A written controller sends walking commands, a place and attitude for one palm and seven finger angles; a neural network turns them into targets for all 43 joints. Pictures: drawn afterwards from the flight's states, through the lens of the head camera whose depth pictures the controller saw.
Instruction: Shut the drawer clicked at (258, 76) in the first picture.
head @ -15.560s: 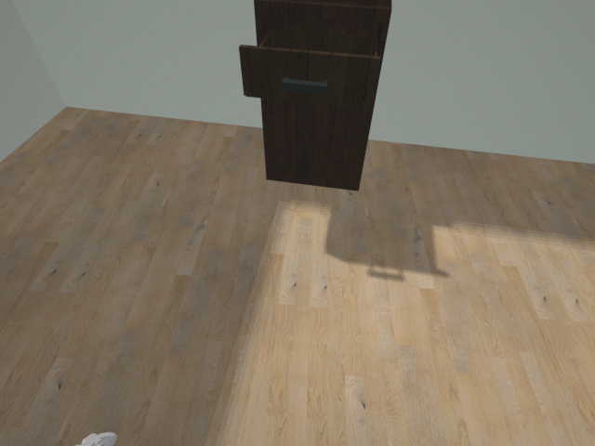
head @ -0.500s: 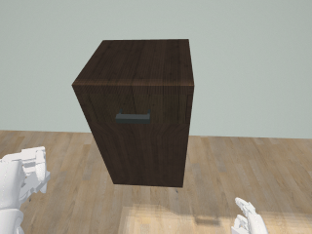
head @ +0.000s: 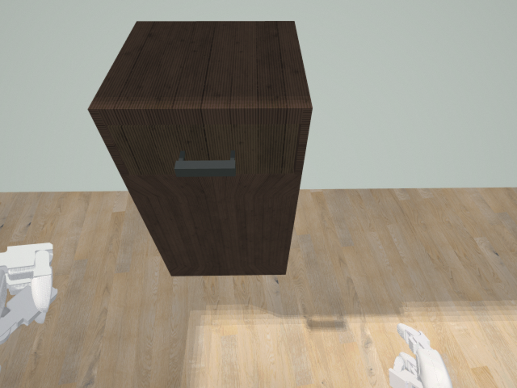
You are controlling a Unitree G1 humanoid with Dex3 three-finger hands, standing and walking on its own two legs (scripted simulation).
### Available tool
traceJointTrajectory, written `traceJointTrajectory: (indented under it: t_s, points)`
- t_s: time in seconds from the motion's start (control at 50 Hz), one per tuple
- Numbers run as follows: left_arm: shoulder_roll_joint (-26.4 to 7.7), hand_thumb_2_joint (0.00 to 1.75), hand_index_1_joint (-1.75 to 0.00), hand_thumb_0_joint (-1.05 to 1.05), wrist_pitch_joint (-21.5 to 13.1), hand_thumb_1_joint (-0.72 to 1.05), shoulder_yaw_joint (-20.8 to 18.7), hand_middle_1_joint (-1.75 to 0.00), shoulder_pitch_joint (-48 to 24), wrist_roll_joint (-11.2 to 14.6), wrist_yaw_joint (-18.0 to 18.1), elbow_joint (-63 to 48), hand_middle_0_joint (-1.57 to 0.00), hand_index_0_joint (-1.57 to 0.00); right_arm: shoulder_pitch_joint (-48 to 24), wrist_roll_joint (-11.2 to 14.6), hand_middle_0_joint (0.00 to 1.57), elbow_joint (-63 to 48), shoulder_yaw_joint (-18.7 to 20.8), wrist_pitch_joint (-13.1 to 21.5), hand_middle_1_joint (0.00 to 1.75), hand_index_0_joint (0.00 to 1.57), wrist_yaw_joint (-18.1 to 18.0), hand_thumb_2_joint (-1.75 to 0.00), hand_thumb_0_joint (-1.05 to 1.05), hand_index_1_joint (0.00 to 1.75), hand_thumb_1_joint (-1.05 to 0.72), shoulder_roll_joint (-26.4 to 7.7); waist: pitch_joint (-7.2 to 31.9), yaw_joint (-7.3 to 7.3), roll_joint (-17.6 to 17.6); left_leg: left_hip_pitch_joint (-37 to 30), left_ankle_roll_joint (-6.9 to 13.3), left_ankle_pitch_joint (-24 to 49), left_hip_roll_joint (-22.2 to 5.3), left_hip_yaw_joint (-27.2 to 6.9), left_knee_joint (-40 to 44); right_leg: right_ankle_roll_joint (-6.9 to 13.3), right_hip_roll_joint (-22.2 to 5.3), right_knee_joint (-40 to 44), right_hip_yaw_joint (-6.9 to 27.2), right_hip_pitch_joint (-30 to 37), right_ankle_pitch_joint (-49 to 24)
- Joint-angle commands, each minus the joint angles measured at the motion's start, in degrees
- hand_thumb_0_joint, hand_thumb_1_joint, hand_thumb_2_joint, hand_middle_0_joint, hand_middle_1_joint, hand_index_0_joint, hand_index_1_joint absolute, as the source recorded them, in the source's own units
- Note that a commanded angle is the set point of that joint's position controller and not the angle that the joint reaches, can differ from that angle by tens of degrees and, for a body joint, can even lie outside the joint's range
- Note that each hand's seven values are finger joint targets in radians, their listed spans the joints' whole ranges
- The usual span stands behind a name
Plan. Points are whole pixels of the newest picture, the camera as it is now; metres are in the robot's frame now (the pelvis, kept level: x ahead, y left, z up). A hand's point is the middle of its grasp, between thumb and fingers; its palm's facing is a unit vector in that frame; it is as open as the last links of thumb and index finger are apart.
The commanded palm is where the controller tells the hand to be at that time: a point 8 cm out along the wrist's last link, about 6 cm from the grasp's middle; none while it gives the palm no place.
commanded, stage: step back with the hand held close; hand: left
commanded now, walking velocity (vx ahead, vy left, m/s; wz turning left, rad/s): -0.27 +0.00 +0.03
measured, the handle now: (206, 161) +0.60 +0.17 -0.06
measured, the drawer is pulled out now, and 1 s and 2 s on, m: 0.00 0.00 0.00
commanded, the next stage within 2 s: stop stepping back and stand still in 1.12 s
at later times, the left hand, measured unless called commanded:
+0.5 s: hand (3, 354) +0.13 +0.25 +0.16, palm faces +0.38 -0.77 -0.51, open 3.2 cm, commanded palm +0.06 +0.29 +0.17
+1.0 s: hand out of the picture +0.07 +0.26 +0.18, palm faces +0.38 -0.83 -0.41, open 3.2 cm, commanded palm +0.01 +0.29 +0.17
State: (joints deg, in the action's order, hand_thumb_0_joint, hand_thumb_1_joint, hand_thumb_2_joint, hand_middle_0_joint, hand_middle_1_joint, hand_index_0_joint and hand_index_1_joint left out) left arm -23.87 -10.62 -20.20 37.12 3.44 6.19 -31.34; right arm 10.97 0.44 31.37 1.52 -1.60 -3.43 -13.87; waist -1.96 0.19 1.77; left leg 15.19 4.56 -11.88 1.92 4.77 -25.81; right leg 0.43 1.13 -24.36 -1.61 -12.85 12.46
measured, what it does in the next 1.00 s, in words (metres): walks backwards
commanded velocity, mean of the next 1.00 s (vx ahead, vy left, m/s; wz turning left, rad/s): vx -0.36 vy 0.00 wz -0.01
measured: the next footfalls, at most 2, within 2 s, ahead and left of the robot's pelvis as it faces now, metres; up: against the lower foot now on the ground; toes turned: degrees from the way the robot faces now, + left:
right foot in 1.20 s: -0.21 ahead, -0.12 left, +0.00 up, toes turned +2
left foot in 1.34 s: -0.06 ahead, +0.07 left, +0.00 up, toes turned -4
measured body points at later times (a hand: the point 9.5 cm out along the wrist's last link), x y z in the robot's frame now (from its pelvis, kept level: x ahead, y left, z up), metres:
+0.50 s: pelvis -0.06 +0.00 -0.02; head -0.03 +0.02 +0.43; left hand +0.10 +0.29 +0.18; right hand +0.12 -0.24 -0.09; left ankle +0.02 +0.06 -0.74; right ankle -0.01 -0.12 -0.74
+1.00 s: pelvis -0.12 +0.01 +0.00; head -0.09 +0.06 +0.45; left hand +0.05 +0.31 +0.20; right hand +0.05 -0.21 -0.07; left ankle -0.01 +0.07 -0.74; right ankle -0.24 -0.15 -0.67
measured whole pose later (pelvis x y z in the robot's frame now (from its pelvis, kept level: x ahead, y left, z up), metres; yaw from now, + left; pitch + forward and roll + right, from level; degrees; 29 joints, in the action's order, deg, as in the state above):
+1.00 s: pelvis -0.12 +0.01 +0.00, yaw +0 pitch +5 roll -6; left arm -24.7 -15.9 -24.0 35.9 2.7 8.9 -37.8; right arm 11.9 -1.9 36.5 0.7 7.3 -1.9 -8.8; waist 1.9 0.5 -0.3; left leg 26.5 4.7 -1.6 -2.4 1.2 -23.0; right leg -0.1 4.6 -49.8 1.6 -16.7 28.6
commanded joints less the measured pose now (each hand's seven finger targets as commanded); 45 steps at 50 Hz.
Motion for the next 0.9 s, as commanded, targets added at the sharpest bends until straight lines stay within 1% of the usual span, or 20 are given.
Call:
traceJointTrajectory:
  t_s: [0.0,0.1,0.14,0.26,0.38,0.44,0.48,0.56,0.62,0.64,0.66,0.7,0.72,0.74,0.76,0.78,0.8,0.82,0.84,0.88]
  points:
    - [-7.5,0.9,-1.6,0.0,-3.6,0.9,-7.8,-1.6,0.6,0.0,1.5,-11.9,-1.4,-1.4,-5.3,-0.3,0.2,-9.6,2.3,4.1,0.3,0.2,-0.8,-0.9,0.0,0.3,-0.9,-6.9,9.2,0.51,2.9,4.0,-0.1,10.7,-9.1,-10.1,6.8,-1.2,-1.1,-4.9,3.5,7.6,-12.1]
    - [-6.7,0.9,-1.6,0.0,-4.0,0.9,-8.1,-1.6,-0.5,-1.0,1.9,-10.5,-1.4,-1.4,-5.5,-0.3,0.2,-9.8,2.3,5.3,0.3,0.2,-1.2,-0.9,0.0,0.3,-0.9,-7.0,5.3,0.06,0.7,19.0,1.7,-12.1,-10.4,-12.7,10.3,-1.0,-0.9,-8.7,5.1,12.5,-7.9]
    - [-6.9,0.9,-1.6,0.0,-4.4,0.9,-8.3,-1.6,-1.2,-1.4,2.0,-11.9,-1.4,-1.4,-5.2,-0.2,0.2,-10.0,2.4,5.8,0.3,0.2,-1.3,-0.9,0.0,0.3,-0.9,-7.0,5.6,-0.2,0.2,21.2,1.9,-15.9,-9.9,-12.7,9.3,-0.9,-1.3,-8.4,6.4,13.1,-8.0]
    - [-7.0,0.9,-1.6,0.0,-5.6,0.9,-8.7,-1.6,-1.4,-1.7,2.5,-15.1,-1.4,-1.4,-4.1,-0.7,0.2,-9.7,2.2,7.3,0.3,0.2,-1.3,-0.9,0.0,0.3,-0.9,-7.1,6.1,-0.73,1.3,20.6,1.4,-18.9,-9.3,-13.7,7.7,-0.3,-1.5,-6.7,7.6,9.5,-3.0]
    - [-7.5,0.9,-1.6,0.0,-6.7,0.9,-10.3,-1.6,-2.1,-2.7,2.7,-15.0,-1.4,-1.4,-4.6,-1.2,0.2,-9.3,2.3,8.4,0.3,0.2,-1.7,-0.9,0.0,0.3,-0.9,-7.3,5.5,-0.22,6.7,28.9,3.2,-26.0,-13.9,-18.1,13.5,-1.3,1.7,-15.9,5.1,15.3,-4.2]
    - [-7.4,0.9,-1.6,0.0,-7.1,0.9,-10.8,-1.6,-1.5,-2.5,2.4,-13.8,-1.4,-1.4,-4.6,-1.0,0.2,-9.1,2.6,8.4,0.3,0.2,-1.5,-0.9,0.0,0.3,-0.9,-7.0,5.4,-0.41,2.9,29.9,3.3,-23.6,-13.3,-17.5,11.0,-1.1,1.9,-16.1,6.8,15.4,-6.7]
    - [-7.0,0.9,-1.6,0.0,-7.6,0.9,-10.7,-1.6,-1.8,-2.5,2.0,-14.1,-1.4,-1.4,-4.2,-1.0,0.2,-8.8,2.9,8.4,0.3,0.2,-1.2,-0.9,0.0,0.3,-0.9,-7.3,5.6,-0.62,3.0,30.9,3.3,-24.9,-12.8,-17.0,9.8,-0.8,1.9,-16.4,7.9,15.2,-6.9]
    - [-7.4,0.9,-1.6,0.0,-8.1,0.9,-10.2,-1.6,-3.0,-2.5,1.8,-15.6,-1.4,-1.4,-3.7,-1.0,0.2,-8.2,3.3,8.5,0.3,0.2,-0.9,-0.9,0.0,0.3,-0.9,-6.9,6.7,-1.06,-1.0,25.8,1.6,-23.0,-8.3,-13.0,1.3,0.8,-2.1,-8.6,15.0,7.3,-1.6]
    - [-9.4,0.9,-1.6,0.0,-8.4,0.9,-10.4,-1.6,-4.0,-1.7,2.6,-16.1,-1.4,-1.4,-2.4,-1.3,0.2,-6.9,3.6,7.4,0.3,0.2,-0.2,-0.9,0.0,0.3,-0.9,-5.8,6.6,-1.97,-7.6,11.8,-2.7,-14.2,-2.2,-8.1,-13.1,5.4,-11.4,6.2,23.8,-9.5,9.4]
    - [-8.8,0.9,-1.6,0.0,-8.4,0.9,-9.4,-1.6,-3.5,-1.4,3.1,-15.3,-1.4,-1.4,-1.8,-1.1,0.2,-6.2,3.5,6.9,0.3,0.2,0.1,-0.9,0.0,0.3,-0.9,-4.7,7.6,-2.27,-10.2,7.1,-3.7,-10.2,-0.8,-6.9,-17.5,6.8,-14.2,8.5,22.9,-12.4,8.4]
    - [-9.1,0.9,-1.6,0.0,-8.5,0.9,-9.6,-1.6,-2.8,-1.2,3.5,-14.9,-1.4,-1.4,-2.2,-1.0,0.2,-5.9,3.6,6.5,0.3,0.2,0.1,-0.9,0.0,0.3,-0.9,-4.5,8.7,-2.27,-10.4,4.5,-3.9,-9.0,-0.6,-6.5,-19.9,7.3,-15.1,8.9,21.2,-13.4,5.4]
    - [-9.8,0.9,-1.6,0.0,-8.7,0.9,-10.2,-1.6,-2.1,-1.1,3.9,-14.7,-1.4,-1.4,-2.7,-0.6,0.2,-5.7,3.5,5.9,0.3,0.2,-0.1,-0.9,0.0,0.3,-0.9,-4.4,8.2,-2.18,-9.1,2.5,-3.5,-8.9,-1.4,-7.1,-15.8,6.2,-13.7,7.1,15.8,-14.1,2.0]
    - [-9.9,0.9,-1.6,0.0,-8.7,0.9,-10.2,-1.6,-1.8,-1.0,3.8,-15.8,-1.4,-1.4,-3.1,-0.7,0.2,-5.8,3.3,6.0,0.3,0.2,-0.4,-0.9,0.0,0.3,-0.9,-4.9,7.0,-2.4,-4.2,2.3,-2.8,-7.5,-2.6,-8.9,-7.1,4.4,-10.2,4.1,12.8,-14.0,1.7]
    - [-10.2,0.9,-1.6,0.0,-9.0,0.9,-10.5,-1.6,-1.0,-1.3,3.7,-17.0,-1.4,-1.4,-3.7,-0.7,0.2,-6.1,3.1,6.2,0.3,0.2,-0.9,-0.9,0.0,0.3,-0.9,-6.0,5.7,-2.13,3.1,5.7,-1.0,-6.0,-6.7,-14.2,2.7,1.5,-3.8,-2.4,8.0,-11.8,2.5]
    - [-10.8,0.9,-1.6,0.0,-9.6,0.9,-11.7,-1.6,-0.3,-2.0,3.5,-17.0,-1.4,-1.4,-4.8,-0.8,0.2,-6.7,3.1,7.2,0.3,0.2,-1.2,-0.9,0.0,0.3,-0.9,-6.6,7.4,-1.74,12.3,15.5,2.2,-13.2,-15.1,-22.7,12.6,-1.2,2.5,-15.3,2.9,-1.8,2.3]
    - [-10.9,0.9,-1.6,0.0,-9.8,0.9,-12.3,-1.6,-0.7,-2.7,3.0,-17.5,-1.4,-1.4,-4.9,-1.2,0.2,-7.2,3.2,8.6,0.3,0.2,-1.1,-0.9,0.0,0.3,-0.9,-6.6,9.2,-1.64,17.1,24.6,5.1,-27.3,-21.3,-29.6,21.1,-1.6,6.2,-30.9,3.8,6.3,9.1]
    - [-11.0,0.9,-1.6,0.0,-9.7,0.9,-13.1,-1.6,-2.1,-2.7,2.9,-18.0,-1.4,-1.4,-4.2,-1.5,0.2,-6.7,3.5,9.5,0.3,0.2,-1.0,-0.9,0.0,0.3,-0.9,-6.4,8.1,-1.71,14.8,29.0,6.5,-30.6,-23.9,-30.8,23.0,-1.4,6.7,-42.1,6.3,6.8,10.8]
    - [-11.3,0.9,-1.6,0.0,-9.3,0.9,-13.3,-1.6,-3.8,-2.1,3.1,-18.8,-1.4,-1.4,-4.3,-1.7,0.2,-6.7,3.8,10.0,0.3,0.2,-0.9,-0.9,0.0,0.3,-0.9,-5.7,7.6,-1.15,9.3,24.2,6.6,-23.3,-23.3,-30.1,18.7,-1.1,5.4,-42.5,8.3,1.1,11.7]
    - [-10.1,0.9,-1.6,0.0,-9.0,0.9,-12.2,-1.6,-3.3,-1.7,3.4,-18.5,-1.4,-1.4,-4.0,-2.2,0.2,-5.6,3.7,10.7,0.3,0.2,-0.5,-0.9,0.0,0.3,-0.9,-5.7,7.9,-0.75,4.7,16.8,6.2,-16.9,-21.9,-26.4,15.6,-1.1,4.4,-40.9,8.1,-4.0,13.0]
    - [-7.3,0.9,-1.6,0.0,-8.2,0.9,-9.2,-1.6,-0.2,-0.7,3.5,-17.1,-1.4,-1.4,-3.0,-2.2,0.2,-3.8,3.6,11.5,0.3,0.2,0.4,-0.9,0.0,0.3,-0.9,-5.2,9.7,-0.15,5.0,5.2,4.2,-9.9,-18.6,-21.2,14.0,-0.9,3.1,-33.7,4.7,-9.1,15.8]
